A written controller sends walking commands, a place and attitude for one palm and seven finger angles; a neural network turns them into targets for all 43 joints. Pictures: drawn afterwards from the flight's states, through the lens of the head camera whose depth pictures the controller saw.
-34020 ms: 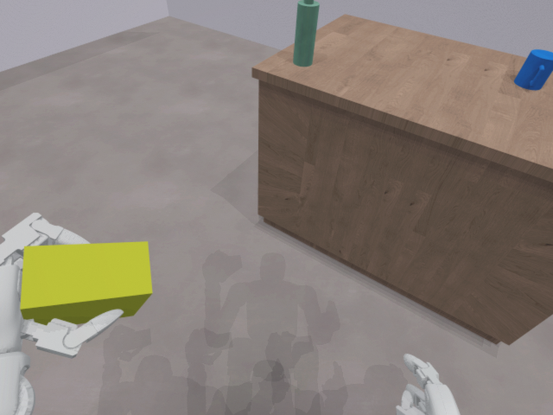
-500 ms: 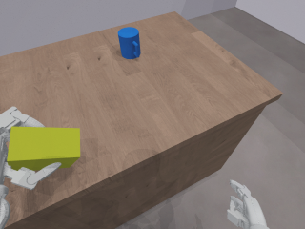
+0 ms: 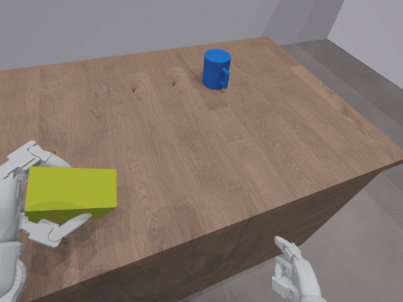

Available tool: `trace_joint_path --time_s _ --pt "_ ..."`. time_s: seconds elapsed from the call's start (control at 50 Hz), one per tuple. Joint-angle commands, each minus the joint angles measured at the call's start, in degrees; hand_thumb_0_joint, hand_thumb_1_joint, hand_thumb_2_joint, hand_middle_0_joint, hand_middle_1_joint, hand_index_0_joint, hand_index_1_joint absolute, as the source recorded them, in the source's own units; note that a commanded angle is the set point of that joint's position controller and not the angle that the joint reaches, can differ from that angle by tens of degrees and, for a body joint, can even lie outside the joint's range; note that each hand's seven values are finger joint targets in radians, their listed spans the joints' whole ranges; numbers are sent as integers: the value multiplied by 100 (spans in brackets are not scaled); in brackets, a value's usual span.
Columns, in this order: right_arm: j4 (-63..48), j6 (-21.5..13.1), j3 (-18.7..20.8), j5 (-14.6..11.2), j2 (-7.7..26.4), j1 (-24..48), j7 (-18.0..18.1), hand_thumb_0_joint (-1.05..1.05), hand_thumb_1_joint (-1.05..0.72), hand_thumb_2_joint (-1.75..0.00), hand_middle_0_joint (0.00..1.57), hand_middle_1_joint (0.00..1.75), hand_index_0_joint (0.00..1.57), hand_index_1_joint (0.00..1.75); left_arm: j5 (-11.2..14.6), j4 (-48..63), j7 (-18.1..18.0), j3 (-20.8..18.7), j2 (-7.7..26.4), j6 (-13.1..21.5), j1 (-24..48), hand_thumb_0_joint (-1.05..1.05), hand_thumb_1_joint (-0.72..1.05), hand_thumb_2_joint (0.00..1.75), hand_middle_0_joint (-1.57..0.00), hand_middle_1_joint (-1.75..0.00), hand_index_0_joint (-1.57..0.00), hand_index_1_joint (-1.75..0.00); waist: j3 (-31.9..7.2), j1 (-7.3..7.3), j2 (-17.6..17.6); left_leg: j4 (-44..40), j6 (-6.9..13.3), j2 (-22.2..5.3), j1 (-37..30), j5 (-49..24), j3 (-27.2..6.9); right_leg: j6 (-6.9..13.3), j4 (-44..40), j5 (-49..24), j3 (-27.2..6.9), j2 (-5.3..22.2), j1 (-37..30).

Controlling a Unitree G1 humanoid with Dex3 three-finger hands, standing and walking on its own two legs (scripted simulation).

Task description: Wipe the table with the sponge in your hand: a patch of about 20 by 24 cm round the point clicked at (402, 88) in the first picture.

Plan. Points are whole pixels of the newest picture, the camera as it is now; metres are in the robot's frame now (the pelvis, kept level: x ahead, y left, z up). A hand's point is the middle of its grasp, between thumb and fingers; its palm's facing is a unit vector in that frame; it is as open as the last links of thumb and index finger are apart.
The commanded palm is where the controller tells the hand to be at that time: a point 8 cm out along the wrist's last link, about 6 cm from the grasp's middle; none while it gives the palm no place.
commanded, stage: come to a stop and stand still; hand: left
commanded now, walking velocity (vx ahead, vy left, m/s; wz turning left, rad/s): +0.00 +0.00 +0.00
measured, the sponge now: (82, 196) +0.23 +0.22 +0.13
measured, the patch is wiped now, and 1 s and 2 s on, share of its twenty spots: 0.00 0.00 0.00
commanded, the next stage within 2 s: look again from close up in 0.16 s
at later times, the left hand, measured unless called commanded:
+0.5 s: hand (67, 196) +0.22 +0.23 +0.15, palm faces +0.39 -0.83 -0.41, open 9.9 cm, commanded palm +0.16 +0.26 +0.18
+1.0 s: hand (73, 206) +0.21 +0.22 +0.15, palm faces +0.38 -0.84 -0.39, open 9.9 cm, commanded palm +0.15 +0.25 +0.18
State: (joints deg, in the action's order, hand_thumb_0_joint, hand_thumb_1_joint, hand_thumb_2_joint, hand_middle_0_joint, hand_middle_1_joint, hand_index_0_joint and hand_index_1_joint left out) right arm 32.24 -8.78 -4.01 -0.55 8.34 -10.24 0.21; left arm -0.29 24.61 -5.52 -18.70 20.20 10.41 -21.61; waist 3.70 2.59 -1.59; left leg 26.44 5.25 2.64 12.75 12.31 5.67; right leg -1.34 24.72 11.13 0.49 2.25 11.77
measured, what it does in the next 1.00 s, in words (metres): stands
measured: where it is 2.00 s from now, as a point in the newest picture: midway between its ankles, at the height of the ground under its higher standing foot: outside the picture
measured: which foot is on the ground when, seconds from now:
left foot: down 0.00-1.00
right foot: down 0.00-1.00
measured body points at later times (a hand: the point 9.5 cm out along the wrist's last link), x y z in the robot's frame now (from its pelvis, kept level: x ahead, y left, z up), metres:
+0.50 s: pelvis +0.01 -0.02 +0.00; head +0.03 -0.01 +0.45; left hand +0.19 +0.27 +0.17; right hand +0.20 -0.24 -0.07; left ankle +0.03 +0.05 -0.74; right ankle +0.03 -0.16 -0.74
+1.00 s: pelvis +0.00 -0.03 +0.00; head +0.01 -0.02 +0.45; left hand +0.18 +0.26 +0.17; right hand +0.18 -0.26 -0.07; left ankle +0.03 +0.05 -0.74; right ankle +0.03 -0.16 -0.74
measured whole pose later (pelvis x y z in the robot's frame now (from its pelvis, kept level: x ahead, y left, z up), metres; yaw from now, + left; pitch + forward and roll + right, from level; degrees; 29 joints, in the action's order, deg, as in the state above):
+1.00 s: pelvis +0.00 -0.03 +0.00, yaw +1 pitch -2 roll -2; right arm 33.6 -6.1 -1.3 -0.9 12.1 -12.2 2.5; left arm 1.5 25.8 -6.4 -18.5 20.4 9.0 -25.9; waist 3.0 1.0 -0.1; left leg 26.3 2.8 0.0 13.4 11.5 3.0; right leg 0.0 21.4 9.4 3.1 -0.4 10.4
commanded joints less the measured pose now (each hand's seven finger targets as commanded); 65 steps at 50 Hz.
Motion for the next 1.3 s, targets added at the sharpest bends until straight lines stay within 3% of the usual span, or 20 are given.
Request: trace_joint_path --time_s 0.0,0.14,0.22,0.28,0.36,0.38,0.48,0.56,0.58,0.84,0.94,0.96,0.98,1.0,1.02,1.06,1.1,1.22,1.26,1.28 --pt "-918 -208 468 -24 909 359 104 0 -90 -90 20 30 20 30 99 1523 -115 -650 989 431 868 0 10 130 -120 -160 -120 -160 -744 -113 924 -1172 -679 -1059 -178 -123 -1166 234 20 -205 66 -95 -255" --pt "-950 -228 526 15 950 343 48 0 -90 -90 20 30 20 30 142 2123 -137 -658 1037 482 403 0 10 130 -120 -160 -120 -160 -1340 -95 1030 -544 -905 -1022 -1172 -2795 -975 281 45 -420 193 -35 -230" --pt "-921 -122 558 -4 978 328 39 0 -90 -90 20 30 20 30 175 1757 -145 -778 1038 433 -4 0 10 130 -120 -160 -120 -160 -1204 -106 932 -509 -923 -1052 -957 -2596 -966 294 -111 -480 182 34 -314" --pt "-909 -16 531 -31 984 341 69 0 -90 -90 20 30 20 30 230 1343 -140 -769 909 393 -237 0 10 130 -120 -160 -120 -160 -1109 -131 407 -457 -832 -906 -465 -1753 -891 298 -307 -1057 115 104 -609" --pt "-919 11 554 -81 1020 485 136 0 -90 -90 20 30 20 30 217 1447 -165 -923 1132 379 -62 0 10 130 -120 -160 -120 -160 -1061 -149 428 -549 -705 -826 -367 -1041 -861 318 -333 -1088 -110 173 -557" --pt "-920 36 545 -52 999 393 151 0 -90 -90 20 30 20 30 261 1387 -129 -656 846 397 -113 0 10 130 -120 -160 -120 -160 -1045 -160 522 -547 -623 -819 -302 -886 -860 330 -381 -1054 -100 201 -583" --pt "-913 -12 525 -53 980 457 206 0 -90 -90 20 30 20 30 247 1591 -175 -567 897 390 126 0 10 130 -120 -160 -120 -160 -996 -151 619 -548 -471 -791 -257 -480 -889 341 -485 -914 -259 265 -532" --pt "-879 -41 563 -75 1033 504 237 0 -90 -90 20 30 20 30 217 1548 -228 -833 1172 341 212 0 10 130 -120 -160 -120 -160 -905 -137 481 -576 -449 -789 -241 -167 -898 344 -602 -664 -430 254 -381" --pt "-890 -12 530 -57 975 449 249 0 -90 -90 20 30 20 30 258 1382 -200 -602 898 342 138 0 10 130 -120 -160 -120 -160 -833 -157 465 -579 -419 -781 -160 -129 -927 351 -658 -596 -379 282 -404" --pt "-894 -16 575 -69 1033 451 259 0 -90 -90 20 30 20 30 276 1365 -182 -669 1012 282 57 0 10 130 -120 -160 -120 -160 -809 -160 231 -472 -346 -759 -123 67 -969 355 -864 -125 -542 356 -169" --pt "-864 -71 568 -64 1028 439 274 0 -90 -90 20 30 20 30 257 1504 -208 -660 1031 307 207 0 10 130 -120 -160 -120 -160 -783 -158 523 -670 -352 -809 -64 177 -1038 341 -727 -147 -445 271 -260" --pt "-847 -82 552 -76 1034 508 276 0 -90 -90 20 30 20 30 236 1515 -234 -801 1176 298 180 0 10 130 -120 -160 -120 -160 -774 -149 543 -729 -358 -817 -77 282 -1038 325 -712 -71 -426 232 -230" --pt "-638 -282 553 272 1080 -271 259 0 -90 -90 20 30 20 30 -575 2795 -196 -3881 5524 894 5875 0 10 130 -120 -160 -120 -160 23 -45 -362 156 -337 -834 806 -319 -620 66 -1001 -616 -571 347 533" --pt "-327 -241 370 106 544 79 267 0 -90 -90 20 30 20 30 -19 -555 40 -1713 2059 677 2494 0 10 130 -120 -160 -120 -160 -1243 -144 -396 -44 -326 -411 -158 -535 -748 473 -558 -505 -614 545 246" --pt "-723 -317 600 43 872 176 249 0 -90 -90 20 30 20 30 240 -106 20 -1284 1501 670 967 0 10 130 -120 -160 -120 -160 -859 104 148 -127 -439 -532 -232 -464 -703 372 -835 -601 -960 383 69" --pt "-706 -427 635 -68 1011 293 116 0 -90 -90 20 30 20 30 405 246 104 -407 607 711 561 0 10 130 -120 -160 -120 -160 -1362 -38 1418 -526 -383 -621 -472 -228 -690 398 -228 -131 -563 276 -214" --pt "-763 -429 647 -37 1081 269 -1 0 -90 -90 20 30 20 30 348 1070 69 -399 761 786 255 0 10 130 -120 -160 -120 -160 -1183 21 1508 -849 -278 -905 202 261 -981 288 134 53 -295 131 -530" --pt "-867 -435 616 -71 1050 321 68 0 -90 -90 20 30 20 30 299 1363 -104 -981 1235 748 36 0 10 130 -120 -160 -120 -160 -709 -32 -239 -961 -297 -914 856 1006 -1142 158 14 262 -114 49 -591" --pt "-830 -413 594 -60 1067 438 147 0 -90 -90 20 30 20 30 308 1448 -172 -1418 1640 758 324 0 10 130 -120 -160 -120 -160 -728 -72 -102 -854 -345 -829 567 821 -1086 174 -91 257 -196 49 -359" --pt "-827 -395 594 -42 1018 378 196 0 -90 -90 20 30 20 30 311 1356 -154 -1219 1376 792 477 0 10 130 -120 -160 -120 -160 -690 -109 122 -896 -338 -861 598 766 -1182 197 -48 182 -120 109 -391"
